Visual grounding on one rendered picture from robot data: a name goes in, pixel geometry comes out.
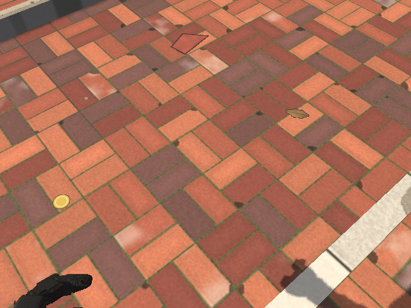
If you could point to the robot left hand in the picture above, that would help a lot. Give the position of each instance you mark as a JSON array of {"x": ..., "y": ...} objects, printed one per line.
[{"x": 52, "y": 288}]

